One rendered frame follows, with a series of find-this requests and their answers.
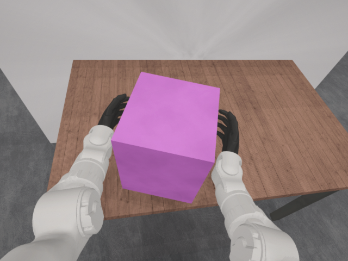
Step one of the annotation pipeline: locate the robot left hand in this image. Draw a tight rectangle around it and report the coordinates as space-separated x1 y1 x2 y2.
98 94 130 130

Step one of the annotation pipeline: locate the robot right forearm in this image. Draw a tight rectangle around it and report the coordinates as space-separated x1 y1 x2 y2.
211 151 282 239

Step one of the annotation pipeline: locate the robot left forearm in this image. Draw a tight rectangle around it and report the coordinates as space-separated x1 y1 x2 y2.
32 125 114 235

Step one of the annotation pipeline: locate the robot right hand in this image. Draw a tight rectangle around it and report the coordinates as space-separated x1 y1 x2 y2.
217 109 239 155

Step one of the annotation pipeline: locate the carton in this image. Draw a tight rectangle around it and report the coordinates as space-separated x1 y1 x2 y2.
111 72 220 203

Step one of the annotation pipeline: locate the table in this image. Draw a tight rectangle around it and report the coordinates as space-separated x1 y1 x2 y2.
47 60 348 221

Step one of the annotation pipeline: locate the robot left upper arm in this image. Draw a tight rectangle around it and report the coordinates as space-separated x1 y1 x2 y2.
0 187 104 261

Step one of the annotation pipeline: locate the robot right upper arm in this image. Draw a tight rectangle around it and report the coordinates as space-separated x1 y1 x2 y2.
229 222 299 261

